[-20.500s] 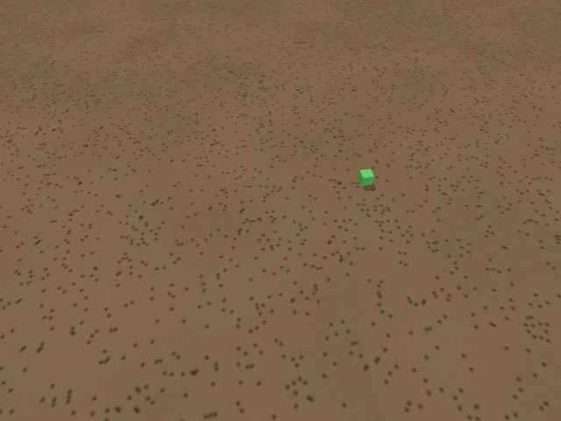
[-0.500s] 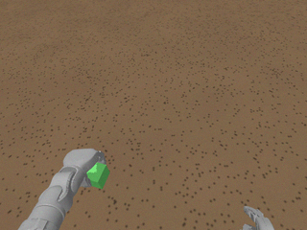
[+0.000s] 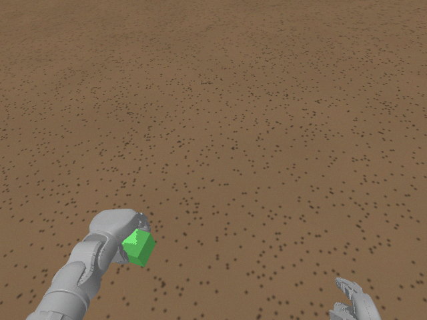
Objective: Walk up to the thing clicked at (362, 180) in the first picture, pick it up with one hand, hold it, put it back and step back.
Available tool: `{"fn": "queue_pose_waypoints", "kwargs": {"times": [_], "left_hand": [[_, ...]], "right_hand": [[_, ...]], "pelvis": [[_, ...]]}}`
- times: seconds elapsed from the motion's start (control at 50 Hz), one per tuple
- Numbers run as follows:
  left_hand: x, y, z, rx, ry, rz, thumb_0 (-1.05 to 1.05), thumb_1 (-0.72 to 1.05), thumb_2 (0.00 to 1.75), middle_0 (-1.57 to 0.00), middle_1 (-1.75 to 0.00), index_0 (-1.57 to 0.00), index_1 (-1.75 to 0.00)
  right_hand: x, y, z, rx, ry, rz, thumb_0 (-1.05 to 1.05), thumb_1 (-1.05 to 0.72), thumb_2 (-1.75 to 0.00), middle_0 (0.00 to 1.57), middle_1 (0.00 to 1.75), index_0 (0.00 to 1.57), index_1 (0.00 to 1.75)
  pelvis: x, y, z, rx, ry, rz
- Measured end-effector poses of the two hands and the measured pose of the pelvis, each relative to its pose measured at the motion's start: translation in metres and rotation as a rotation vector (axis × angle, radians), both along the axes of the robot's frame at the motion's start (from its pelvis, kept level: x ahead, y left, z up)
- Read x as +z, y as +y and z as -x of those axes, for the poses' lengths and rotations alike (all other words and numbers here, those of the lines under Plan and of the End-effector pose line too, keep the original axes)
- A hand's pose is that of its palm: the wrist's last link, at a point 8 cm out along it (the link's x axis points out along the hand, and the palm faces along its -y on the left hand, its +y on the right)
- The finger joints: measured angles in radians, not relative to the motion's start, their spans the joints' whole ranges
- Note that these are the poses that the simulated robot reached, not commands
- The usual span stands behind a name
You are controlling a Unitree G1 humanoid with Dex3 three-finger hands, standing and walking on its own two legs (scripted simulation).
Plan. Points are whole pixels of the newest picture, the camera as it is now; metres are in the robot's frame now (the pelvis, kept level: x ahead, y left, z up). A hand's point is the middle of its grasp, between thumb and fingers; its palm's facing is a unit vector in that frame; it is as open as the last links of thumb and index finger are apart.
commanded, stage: hold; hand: left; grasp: from above
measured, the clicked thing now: (136, 246) +0.30 +0.20 -0.08
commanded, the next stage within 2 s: crouch in 0.68 s
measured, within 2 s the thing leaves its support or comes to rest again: neither
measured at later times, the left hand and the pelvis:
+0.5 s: hand (121, 245) +0.29 +0.22 -0.03, palm faces -0.47 -0.02 -0.88, open 8.1 cm; pelvis +0.00 +0.00 +0.00, yaw +0 degrees
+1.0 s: hand (123, 247) +0.29 +0.22 -0.05, palm faces -0.47 -0.03 -0.88, open 8.3 cm; pelvis +0.01 +0.00 +0.00, yaw +0 degrees
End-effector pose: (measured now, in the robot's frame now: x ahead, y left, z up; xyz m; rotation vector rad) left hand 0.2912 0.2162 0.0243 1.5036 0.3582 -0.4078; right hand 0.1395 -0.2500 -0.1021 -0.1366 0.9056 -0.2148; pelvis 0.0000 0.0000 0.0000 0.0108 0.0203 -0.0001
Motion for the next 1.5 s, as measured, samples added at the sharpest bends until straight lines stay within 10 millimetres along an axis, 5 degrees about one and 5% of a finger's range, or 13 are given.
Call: {"fn": "queue_pose_waypoints", "kwargs": {"times": [0.94,1.08,1.2,1.5], "left_hand": [[-0.005,0.003,-0.007,0.003,0.001,0.001,0.11,0.32,0.29,-1.13,-0.33,-0.84,-0.27],[-0.039,0.005,-0.004,-0.001,-0.003,-0.01,0.09,0.29,0.35,-1.12,-0.28,-0.84,-0.26],[-0.085,0.002,-0.008,-0.019,-0.012,-0.051,0.08,0.28,0.37,-1.11,-0.27,-0.84,-0.26],[-0.236,-0.017,-0.039,-0.056,-0.058,-0.089,0.11,0.32,0.29,-1.16,-0.24,-0.87,-0.21]], "right_hand": [[0.002,0.002,-0.004,-0.007,0.039,0.0,0.01,-0.91,-0.9,0.2,0.3,0.2,0.29],[-0.006,-0.001,-0.001,0.017,0.079,0.022,0.01,-0.9,-0.9,0.2,0.3,0.2,0.29],[-0.031,-0.011,0.02,0.02,0.153,0.053,0.01,-0.9,-0.9,0.2,0.3,0.2,0.29],[-0.158,-0.026,0.116,-0.062,0.369,0.129,0.0,-0.91,-0.91,0.2,0.3,0.2,0.29]], "pelvis": [[0.004,0.002,-0.008,0.003,-0.001,0.001],[-0.005,0.001,-0.004,0.017,0.052,0.003],[-0.028,0.002,0.004,0.028,0.147,0.011],[-0.146,0.008,0.036,0.03,0.432,0.033]]}}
